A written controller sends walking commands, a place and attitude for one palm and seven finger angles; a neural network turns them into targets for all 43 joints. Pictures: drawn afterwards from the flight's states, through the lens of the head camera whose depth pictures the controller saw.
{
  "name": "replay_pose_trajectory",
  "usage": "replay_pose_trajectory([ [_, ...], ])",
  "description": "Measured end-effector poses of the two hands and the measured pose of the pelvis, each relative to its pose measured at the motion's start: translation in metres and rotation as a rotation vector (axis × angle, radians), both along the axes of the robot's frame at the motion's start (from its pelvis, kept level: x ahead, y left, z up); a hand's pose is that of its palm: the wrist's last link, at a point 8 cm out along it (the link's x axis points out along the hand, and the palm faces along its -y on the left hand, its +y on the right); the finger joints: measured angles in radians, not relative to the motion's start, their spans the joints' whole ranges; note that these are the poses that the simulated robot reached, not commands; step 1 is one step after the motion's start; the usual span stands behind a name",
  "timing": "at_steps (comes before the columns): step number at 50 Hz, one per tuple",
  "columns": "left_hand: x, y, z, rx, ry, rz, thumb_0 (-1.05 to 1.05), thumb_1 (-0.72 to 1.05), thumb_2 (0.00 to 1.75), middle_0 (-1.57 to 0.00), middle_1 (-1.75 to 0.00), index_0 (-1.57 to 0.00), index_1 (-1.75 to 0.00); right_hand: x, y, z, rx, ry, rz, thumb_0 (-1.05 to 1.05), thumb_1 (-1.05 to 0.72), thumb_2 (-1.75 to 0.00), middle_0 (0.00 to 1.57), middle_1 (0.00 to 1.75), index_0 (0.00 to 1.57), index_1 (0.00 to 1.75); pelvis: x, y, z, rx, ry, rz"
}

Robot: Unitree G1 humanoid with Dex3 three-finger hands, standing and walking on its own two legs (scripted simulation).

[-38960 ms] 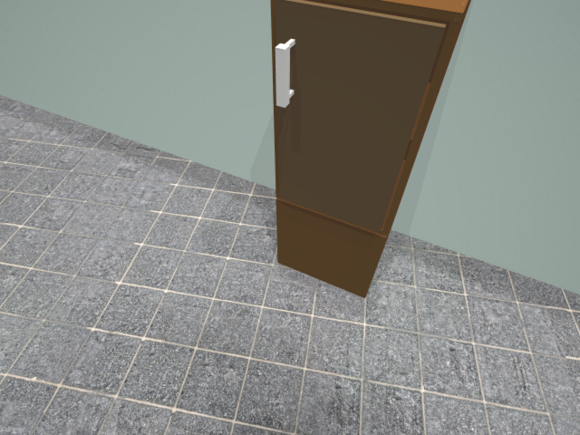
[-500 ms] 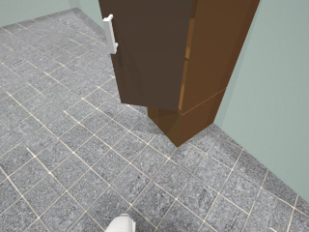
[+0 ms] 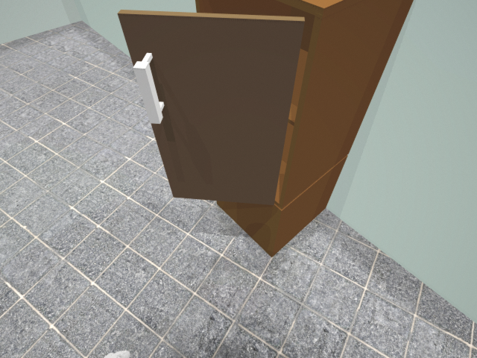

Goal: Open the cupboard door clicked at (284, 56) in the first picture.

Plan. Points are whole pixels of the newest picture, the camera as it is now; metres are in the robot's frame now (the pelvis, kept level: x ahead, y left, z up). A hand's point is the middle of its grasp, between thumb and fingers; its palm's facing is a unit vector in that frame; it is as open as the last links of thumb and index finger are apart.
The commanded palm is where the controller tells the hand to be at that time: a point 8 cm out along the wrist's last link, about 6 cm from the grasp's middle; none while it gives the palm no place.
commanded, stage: come to a stop and stand still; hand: left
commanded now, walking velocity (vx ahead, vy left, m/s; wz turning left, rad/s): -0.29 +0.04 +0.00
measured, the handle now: (152, 89) +0.61 +0.23 +0.11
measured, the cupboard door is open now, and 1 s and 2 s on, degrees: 42 42 42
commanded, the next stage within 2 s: look again from close up in 0.90 s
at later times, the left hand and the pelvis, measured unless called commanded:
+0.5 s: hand out of the picture +0.05 +0.21 -0.17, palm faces +0.04 -0.98 -0.21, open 7.3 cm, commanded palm none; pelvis +0.00 +0.02 +0.00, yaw -1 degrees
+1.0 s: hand out of the picture -0.03 +0.13 -0.17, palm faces +0.04 -0.99 -0.13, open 7.4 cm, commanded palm none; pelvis -0.02 -0.01 +0.01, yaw +0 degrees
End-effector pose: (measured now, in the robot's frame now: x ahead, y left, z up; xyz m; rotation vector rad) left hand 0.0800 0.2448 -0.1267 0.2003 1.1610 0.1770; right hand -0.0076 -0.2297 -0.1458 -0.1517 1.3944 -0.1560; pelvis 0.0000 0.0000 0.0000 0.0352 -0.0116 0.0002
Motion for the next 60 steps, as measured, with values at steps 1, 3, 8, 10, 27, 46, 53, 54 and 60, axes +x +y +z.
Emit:
replay_pose_trajectory([
  [1,0.010,-0.002,-0.001,0.007,-0.014,-0.010,0.01,0.93,0.89,-0.19,-0.30,-0.20,-0.30,-0.003,0.000,-0.004,0.008,0.024,-0.013,0.00,-0.93,-0.90,0.20,0.30,0.20,0.30,0.006,-0.002,-0.003,0.000,0.001,-0.004],
  [3,0.024,-0.007,-0.001,0.008,-0.015,-0.031,0.01,0.92,0.89,-0.19,-0.30,-0.20,-0.30,-0.005,0.002,-0.009,0.021,0.062,-0.045,0.00,-0.92,-0.90,0.20,0.30,0.20,0.30,0.014,-0.002,-0.005,-0.016,0.004,-0.001],
  [8,0.034,-0.015,-0.008,-0.026,0.013,-0.041,0.01,0.91,0.89,-0.19,-0.30,-0.20,-0.30,0.001,0.011,-0.004,0.020,0.091,-0.077,0.01,-0.91,-0.90,0.19,0.30,0.19,0.30,0.019,0.003,-0.002,-0.031,0.006,0.007],
  [10,0.032,-0.015,-0.013,-0.049,0.023,-0.030,0.01,0.91,0.89,-0.19,-0.30,-0.20,-0.30,0.007,0.015,-0.001,0.008,0.078,-0.072,0.01,-0.91,-0.90,0.19,0.30,0.19,0.30,0.018,0.008,-0.002,-0.033,0.000,0.008],
  [27,-0.050,0.009,-0.015,-0.027,0.177,0.033,0.01,0.91,0.89,-0.19,-0.30,-0.20,-0.30,0.030,0.012,0.006,-0.029,-0.063,-0.030,0.01,-0.92,-0.89,0.20,0.30,0.20,0.30,-0.002,0.013,0.001,-0.025,0.010,-0.024],
  [46,-0.115,-0.056,-0.016,-0.116,0.272,0.049,0.01,0.92,0.89,-0.19,-0.30,-0.20,-0.30,-0.040,0.007,0.007,0.032,0.089,-0.049,0.01,-0.91,-0.90,0.19,0.30,0.19,0.30,-0.017,-0.013,0.009,-0.033,-0.020,-0.009],
  [53,-0.119,-0.062,-0.017,-0.119,0.276,0.034,0.01,0.91,0.89,-0.20,-0.30,-0.20,-0.30,-0.047,0.015,0.003,0.051,0.099,-0.055,0.01,-0.91,-0.90,0.19,0.30,0.19,0.30,-0.017,-0.009,0.006,-0.055,-0.003,-0.012],
  [54,-0.119,-0.060,-0.018,-0.117,0.274,0.028,0.01,0.91,0.89,-0.20,-0.30,-0.20,-0.30,-0.044,0.016,0.002,0.052,0.085,-0.055,0.01,-0.91,-0.90,0.19,0.30,0.19,0.30,-0.017,-0.008,0.004,-0.058,-0.001,-0.011],
  [60,-0.105,-0.034,-0.018,-0.078,0.232,0.025,0.02,0.91,0.89,-0.20,-0.30,-0.20,-0.30,-0.026,0.027,-0.004,0.051,0.007,-0.026,0.02,-0.92,-0.90,0.19,0.30,0.19,0.30,-0.014,0.004,0.000,-0.047,-0.003,-0.009],
])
